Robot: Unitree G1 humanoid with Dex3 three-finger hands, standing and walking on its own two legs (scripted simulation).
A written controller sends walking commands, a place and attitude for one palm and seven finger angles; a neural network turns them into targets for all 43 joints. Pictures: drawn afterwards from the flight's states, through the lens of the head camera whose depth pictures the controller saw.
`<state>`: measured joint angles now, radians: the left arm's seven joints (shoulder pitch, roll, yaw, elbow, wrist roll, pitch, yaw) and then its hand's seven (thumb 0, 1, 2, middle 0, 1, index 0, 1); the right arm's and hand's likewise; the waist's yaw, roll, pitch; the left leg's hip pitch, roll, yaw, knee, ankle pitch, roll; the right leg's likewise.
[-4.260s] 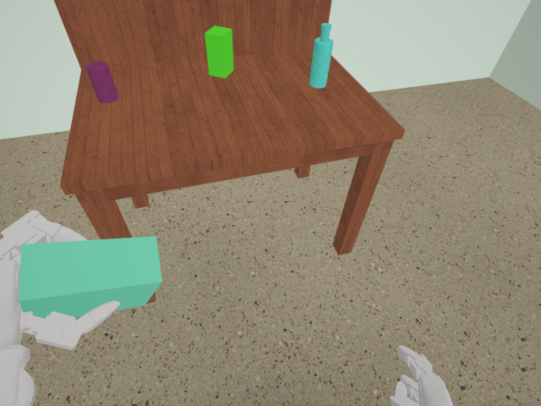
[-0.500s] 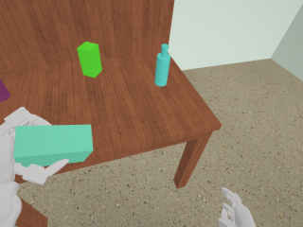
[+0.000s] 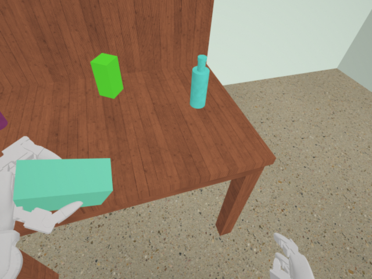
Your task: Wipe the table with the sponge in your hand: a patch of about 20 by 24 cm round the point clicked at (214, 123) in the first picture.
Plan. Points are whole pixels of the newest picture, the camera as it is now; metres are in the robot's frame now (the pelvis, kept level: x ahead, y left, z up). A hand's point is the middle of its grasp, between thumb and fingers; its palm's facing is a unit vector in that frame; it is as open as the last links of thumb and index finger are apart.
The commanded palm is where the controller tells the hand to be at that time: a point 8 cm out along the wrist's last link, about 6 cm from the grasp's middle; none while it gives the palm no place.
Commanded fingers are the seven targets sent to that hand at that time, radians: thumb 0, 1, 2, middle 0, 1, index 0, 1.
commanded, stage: shuffle to correct the standing spot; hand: left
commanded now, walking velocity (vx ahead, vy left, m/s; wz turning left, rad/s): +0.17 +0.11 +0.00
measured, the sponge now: (79, 185) +0.23 +0.21 +0.14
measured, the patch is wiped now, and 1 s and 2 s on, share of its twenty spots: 0.00 0.00 0.00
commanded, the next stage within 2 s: none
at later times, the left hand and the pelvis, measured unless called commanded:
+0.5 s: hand (49, 163) +0.25 +0.26 +0.16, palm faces +0.36 -0.83 -0.43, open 9.8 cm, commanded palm +0.20 +0.30 +0.18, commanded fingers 0.00 0.10 1.30 -1.20 -1.60 -1.20 -1.60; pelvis +0.04 +0.02 -0.01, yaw -1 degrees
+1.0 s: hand (42, 155) +0.27 +0.28 +0.16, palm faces +0.31 -0.85 -0.42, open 9.8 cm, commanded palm +0.22 +0.33 +0.18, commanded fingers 0.00 0.10 1.30 -1.20 -1.60 -1.20 -1.60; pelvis +0.04 +0.06 +0.00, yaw -4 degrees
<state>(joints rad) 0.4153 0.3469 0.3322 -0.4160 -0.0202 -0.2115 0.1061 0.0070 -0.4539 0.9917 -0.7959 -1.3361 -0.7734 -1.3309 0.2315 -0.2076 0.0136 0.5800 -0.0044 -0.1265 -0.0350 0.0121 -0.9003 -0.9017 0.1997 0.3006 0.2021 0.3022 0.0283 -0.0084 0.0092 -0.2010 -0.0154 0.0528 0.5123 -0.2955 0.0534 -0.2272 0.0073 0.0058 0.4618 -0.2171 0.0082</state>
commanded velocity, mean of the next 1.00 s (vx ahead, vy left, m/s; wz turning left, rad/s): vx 0.16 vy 0.12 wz -0.07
